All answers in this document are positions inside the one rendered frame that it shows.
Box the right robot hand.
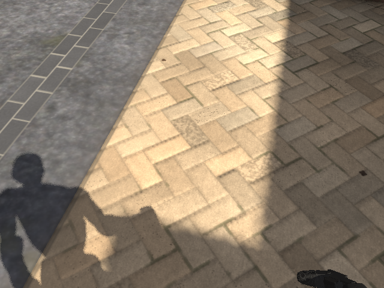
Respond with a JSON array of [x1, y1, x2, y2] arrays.
[[297, 269, 367, 288]]

